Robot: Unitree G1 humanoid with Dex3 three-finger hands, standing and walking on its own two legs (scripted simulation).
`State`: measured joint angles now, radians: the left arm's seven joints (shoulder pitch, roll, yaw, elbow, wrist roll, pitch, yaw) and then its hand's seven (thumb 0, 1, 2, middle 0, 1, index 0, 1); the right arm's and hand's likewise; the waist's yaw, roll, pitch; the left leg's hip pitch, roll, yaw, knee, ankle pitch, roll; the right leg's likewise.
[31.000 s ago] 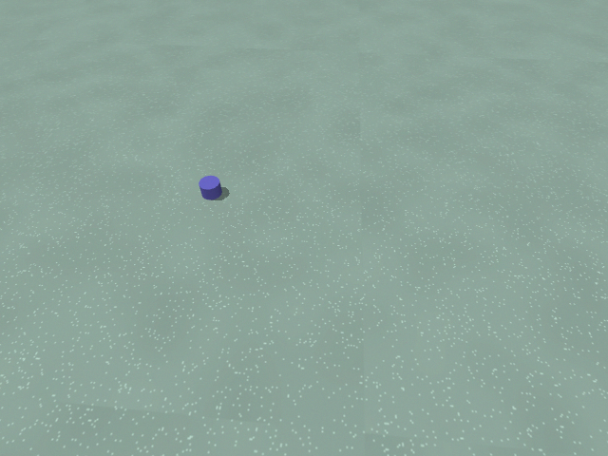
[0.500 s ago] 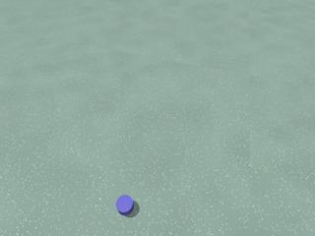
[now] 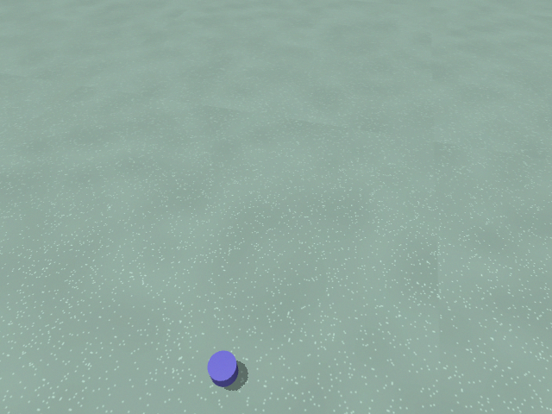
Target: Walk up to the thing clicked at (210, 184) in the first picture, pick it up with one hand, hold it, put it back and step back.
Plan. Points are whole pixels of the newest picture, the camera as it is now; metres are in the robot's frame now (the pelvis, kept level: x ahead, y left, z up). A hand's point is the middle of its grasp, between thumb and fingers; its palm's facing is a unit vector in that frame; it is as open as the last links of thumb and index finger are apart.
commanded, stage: stand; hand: left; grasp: from above
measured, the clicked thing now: (223, 368) +0.41 +0.21 -0.74
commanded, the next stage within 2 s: step back in 1.60 s
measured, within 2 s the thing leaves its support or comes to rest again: neither
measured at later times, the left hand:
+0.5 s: hand out of the picture +0.06 +0.24 -0.16, palm faces +0.00 -0.95 -0.32, open 7.4 cm
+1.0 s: hand out of the picture +0.10 +0.24 -0.16, palm faces +0.00 -0.94 -0.33, open 7.4 cm
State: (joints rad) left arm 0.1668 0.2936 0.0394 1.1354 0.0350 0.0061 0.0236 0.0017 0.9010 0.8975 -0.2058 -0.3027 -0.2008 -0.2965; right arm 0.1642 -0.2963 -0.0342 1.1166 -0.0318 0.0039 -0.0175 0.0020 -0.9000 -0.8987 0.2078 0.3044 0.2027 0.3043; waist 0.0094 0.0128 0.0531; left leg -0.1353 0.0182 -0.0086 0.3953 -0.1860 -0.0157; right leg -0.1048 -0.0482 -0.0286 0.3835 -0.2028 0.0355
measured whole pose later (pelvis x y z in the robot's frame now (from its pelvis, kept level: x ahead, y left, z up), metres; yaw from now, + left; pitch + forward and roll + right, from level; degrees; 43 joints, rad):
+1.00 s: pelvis +0.02 +0.00 +0.00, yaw -1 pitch -3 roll +0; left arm 0.10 0.32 0.03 1.15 0.02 0.00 0.01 0.00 0.90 0.90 -0.21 -0.30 -0.20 -0.30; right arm 0.10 -0.33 -0.01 1.14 -0.02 -0.01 -0.01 0.00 -0.90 -0.90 0.21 0.30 0.20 0.30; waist 0.00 0.01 0.05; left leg -0.11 0.03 0.00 0.34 -0.18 -0.02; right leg -0.09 -0.04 -0.02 0.33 -0.20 0.03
